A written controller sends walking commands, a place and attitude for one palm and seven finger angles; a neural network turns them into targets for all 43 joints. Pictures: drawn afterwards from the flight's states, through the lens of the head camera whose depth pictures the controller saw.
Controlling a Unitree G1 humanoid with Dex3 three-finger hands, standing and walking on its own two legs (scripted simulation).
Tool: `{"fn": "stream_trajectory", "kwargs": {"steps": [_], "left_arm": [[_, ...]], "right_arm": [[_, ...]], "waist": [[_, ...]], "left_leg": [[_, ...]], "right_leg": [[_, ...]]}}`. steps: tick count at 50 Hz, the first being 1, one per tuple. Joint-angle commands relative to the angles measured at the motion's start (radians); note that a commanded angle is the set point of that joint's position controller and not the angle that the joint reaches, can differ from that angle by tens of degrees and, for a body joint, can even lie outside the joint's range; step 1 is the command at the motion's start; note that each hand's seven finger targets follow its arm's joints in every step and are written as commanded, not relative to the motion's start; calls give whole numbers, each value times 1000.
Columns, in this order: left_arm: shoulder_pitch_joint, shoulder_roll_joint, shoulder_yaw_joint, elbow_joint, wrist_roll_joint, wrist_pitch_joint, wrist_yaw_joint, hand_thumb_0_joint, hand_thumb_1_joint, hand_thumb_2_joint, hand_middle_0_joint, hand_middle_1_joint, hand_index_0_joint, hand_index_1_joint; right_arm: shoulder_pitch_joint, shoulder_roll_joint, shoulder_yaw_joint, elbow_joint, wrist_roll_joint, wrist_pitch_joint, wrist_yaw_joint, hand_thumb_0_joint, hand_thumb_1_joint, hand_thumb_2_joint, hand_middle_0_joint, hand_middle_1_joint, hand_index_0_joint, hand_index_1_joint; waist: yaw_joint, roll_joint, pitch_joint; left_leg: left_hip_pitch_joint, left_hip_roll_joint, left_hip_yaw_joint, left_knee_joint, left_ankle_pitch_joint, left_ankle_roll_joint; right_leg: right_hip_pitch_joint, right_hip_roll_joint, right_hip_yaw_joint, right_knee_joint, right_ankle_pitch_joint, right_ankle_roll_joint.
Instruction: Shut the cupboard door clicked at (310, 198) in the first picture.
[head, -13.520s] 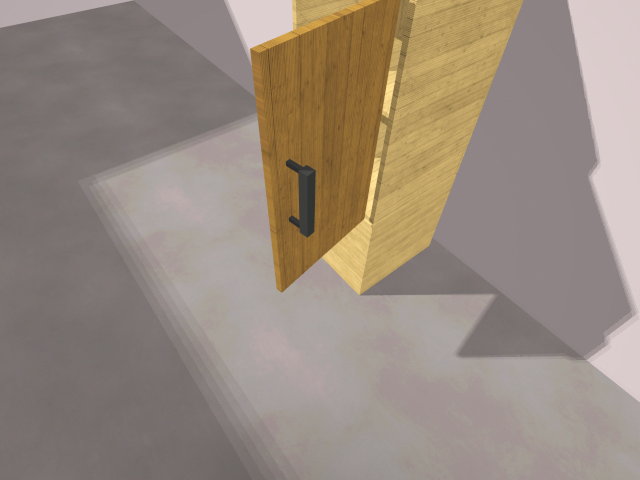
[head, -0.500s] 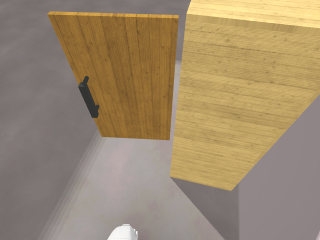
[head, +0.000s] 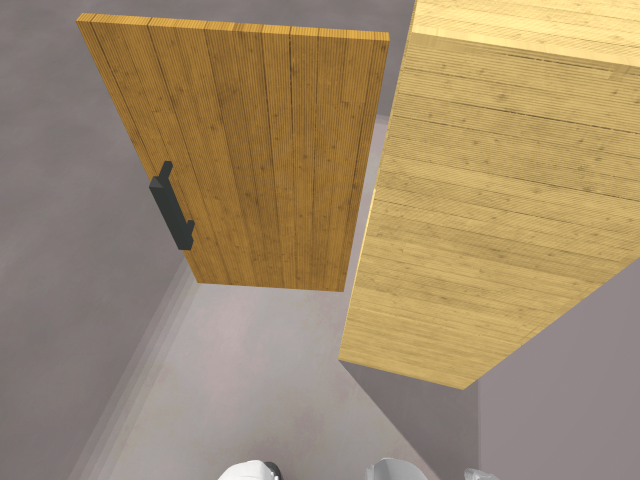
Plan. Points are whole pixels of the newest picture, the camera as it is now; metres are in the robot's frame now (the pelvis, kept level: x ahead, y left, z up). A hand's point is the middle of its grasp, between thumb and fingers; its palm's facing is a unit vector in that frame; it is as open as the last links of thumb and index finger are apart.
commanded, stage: come to a stop and stand still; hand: left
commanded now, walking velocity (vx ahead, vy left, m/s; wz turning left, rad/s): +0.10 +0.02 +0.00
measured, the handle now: (176, 207) +0.49 +0.28 -0.03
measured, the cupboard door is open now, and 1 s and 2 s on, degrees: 100 100 100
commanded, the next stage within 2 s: look again from close up in 0.84 s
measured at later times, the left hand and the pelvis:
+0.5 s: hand out of the picture +0.01 +0.16 -0.18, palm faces +0.09 -0.97 -0.22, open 7.3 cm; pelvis -0.01 -0.03 +0.00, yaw +2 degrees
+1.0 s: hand out of the picture +0.01 +0.16 -0.18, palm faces +0.01 -0.98 -0.20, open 7.3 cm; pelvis -0.01 -0.01 +0.00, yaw +0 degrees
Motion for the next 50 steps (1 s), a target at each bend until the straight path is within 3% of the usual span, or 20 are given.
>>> {"fn": "stream_trajectory", "kwargs": {"steps": [1,3,4,6,8,11,17,20,22,25,26,27,30,34,37,40,46,47,48,50], "left_arm": [[133,22,10,-44,-1,-5,-12,0,900,900,-200,-300,-200,-300],[178,21,5,-23,-2,-22,-11,0,900,900,-200,-300,-200,-300],[217,40,4,-9,2,-35,-9,0,900,900,-200,-300,-200,-300],[141,173,4,-34,11,-56,2,0,900,900,-200,-300,-200,-300],[8,190,-3,-78,13,-60,-1,0,900,900,-200,-300,-200,-300],[-9,163,1,-67,4,-76,0,0,900,900,-200,-300,-200,-300],[96,183,20,-25,6,-78,9,0,900,900,-200,-300,-200,-300],[85,183,24,-12,3,-72,13,0,900,900,-200,-300,-200,-300],[52,169,19,-10,-9,-65,11,0,900,900,-200,-300,-200,-300],[54,54,-9,-22,-15,-48,4,0,900,900,-200,-300,-200,-300],[43,48,-12,-19,-9,-42,5,0,900,900,-200,-300,-200,-300],[19,44,-16,-10,-4,-33,2,0,900,900,-200,-300,-200,-300],[39,47,-23,13,-7,-38,-4,0,900,900,-200,-300,-200,-300],[96,81,-30,55,-7,-66,5,0,900,900,-200,-300,-200,-300],[54,72,-40,55,-11,-71,5,0,900,900,-200,-300,-200,-300],[59,58,-45,59,-10,-70,4,0,900,900,-200,-300,-200,-300],[77,56,-47,80,-13,-70,5,0,900,900,-200,-300,-200,-300],[138,63,-61,92,8,-95,48,0,900,900,-200,-300,-200,-300],[122,94,-54,44,-5,-97,43,0,900,900,-200,-300,-200,-300],[93,99,-58,36,-8,-101,23,0,900,900,-200,-300,-200,-300]], "right_arm": [[44,-213,-55,-46,-12,0,3,0,-900,-900,200,300,200,300],[50,-210,-56,-40,-9,8,14,0,-900,-900,200,300,200,300],[64,-172,-48,-38,-2,9,19,0,-900,-900,200,300,200,300],[45,-82,-28,-76,11,26,44,0,-900,-900,200,300,200,300],[49,-114,-35,-73,1,25,61,0,-900,-900,200,300,200,300],[127,-129,-36,-24,1,20,57,0,-900,-900,200,300,200,300],[125,-113,-30,-38,13,8,51,0,-900,-900,200,300,200,300],[158,-100,-25,-29,17,3,42,0,-900,-900,200,300,200,300],[216,-102,-20,-7,15,-7,37,0,-900,-900,200,300,200,300],[215,-198,-34,-13,3,-14,22,0,-900,-900,200,300,200,300],[187,-187,-29,-13,0,-10,19,0,-900,-900,200,300,200,300],[171,-175,-25,-8,-1,-14,16,0,-900,-900,200,300,200,300],[168,-145,-10,0,1,-21,4,0,-900,-900,200,300,200,300],[181,-113,-7,7,19,-24,6,0,-900,-900,200,300,200,300],[194,-122,-5,30,13,-19,15,0,-900,-900,200,300,200,300],[197,-112,3,54,13,-27,16,0,-900,-900,200,300,200,300],[211,-104,16,86,11,-36,11,0,-900,-900,200,300,200,300],[175,-154,18,11,19,-51,25,0,-900,-900,200,300,200,300],[213,-125,21,-4,5,-51,29,0,-900,-900,200,300,200,300],[223,-114,28,-9,0,-55,28,0,-900,-900,200,300,200,300]], "waist": [[-2,226,-193],[15,196,-189],[35,90,-157],[26,-321,-70],[-8,-146,-19],[-16,-184,-21],[41,-167,-94],[28,-165,-126],[-5,-131,-144],[1,186,-180],[3,142,-149],[-3,203,-108],[3,195,-77],[-7,-23,-125],[-30,-141,-102],[-25,-33,-88],[-17,36,-88],[-14,73,-52],[-22,110,-115],[-27,162,-124]], "left_leg": [[60,246,-207,-188,52,128],[-3,199,-200,-146,-124,85],[-86,131,-164,-76,-200,48],[-143,-43,-69,191,-382,-56],[-74,-37,-118,302,-301,-41],[-108,-41,-128,358,-224,-51],[-104,-70,-100,215,-277,-72],[2,-88,-80,33,-209,-73],[175,-84,-74,-138,-24,-58],[213,182,-298,-174,265,88],[153,168,-270,-207,159,105],[132,142,-273,-234,140,104],[167,117,-217,-182,367,98],[188,20,-148,-76,250,11],[229,11,-140,-113,115,-10],[230,18,-144,-153,133,-3],[227,23,-146,-171,173,-5],[176,51,-138,6,437,-12],[163,29,-154,-15,218,-5],[151,22,-160,-61,160,8]], "right_leg": [[131,-26,-23,-200,33,-12],[269,-5,-60,-414,137,-16],[361,-5,-49,-559,209,-19],[169,-332,362,-892,-55,-115],[32,-322,301,-885,-61,-171],[161,-277,219,-790,303,-167],[386,-306,187,-681,685,-192],[382,-296,170,-610,786,-178],[283,-234,120,-553,688,-123],[172,-54,-43,-412,128,-18],[195,-41,-37,-380,53,-20],[178,-41,-39,-356,55,-20],[186,-42,-22,-412,109,-32],[303,-112,71,-634,559,-61],[248,-123,69,-654,502,-64],[253,-101,54,-665,449,-52],[294,-92,44,-676,446,-52],[235,-108,56,-620,632,-39],[272,-116,58,-598,474,-73],[267,-93,45,-578,415,-88]]}}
